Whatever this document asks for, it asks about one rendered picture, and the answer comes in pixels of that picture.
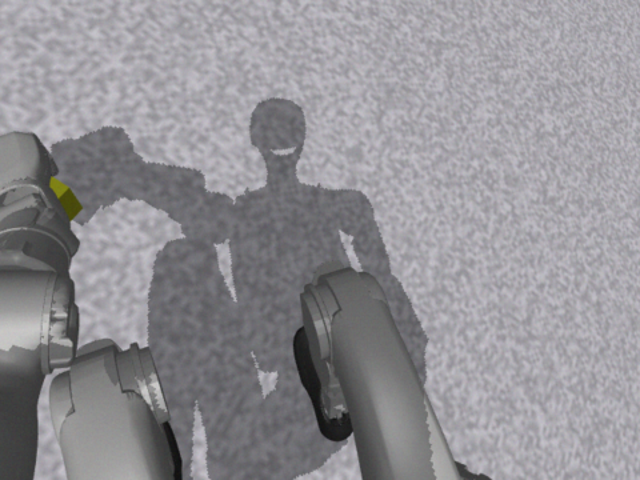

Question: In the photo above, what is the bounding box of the cube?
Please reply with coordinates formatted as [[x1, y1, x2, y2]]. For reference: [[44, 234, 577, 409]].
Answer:
[[50, 176, 83, 221]]

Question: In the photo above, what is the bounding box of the right robot hand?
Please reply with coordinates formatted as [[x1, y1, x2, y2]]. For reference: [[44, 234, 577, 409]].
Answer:
[[455, 461, 492, 480]]

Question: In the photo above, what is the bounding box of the right robot foot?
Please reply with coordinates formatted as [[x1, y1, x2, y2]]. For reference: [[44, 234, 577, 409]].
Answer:
[[293, 326, 353, 441]]

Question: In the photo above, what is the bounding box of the left robot hand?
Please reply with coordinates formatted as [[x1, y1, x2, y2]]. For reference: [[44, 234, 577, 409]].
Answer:
[[0, 131, 59, 187]]

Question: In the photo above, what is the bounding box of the left robot arm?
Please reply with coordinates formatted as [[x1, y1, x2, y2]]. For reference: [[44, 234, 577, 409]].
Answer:
[[0, 180, 80, 480]]

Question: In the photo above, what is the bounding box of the left robot foot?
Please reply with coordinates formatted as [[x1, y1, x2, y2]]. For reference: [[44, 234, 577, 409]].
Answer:
[[163, 421, 182, 480]]

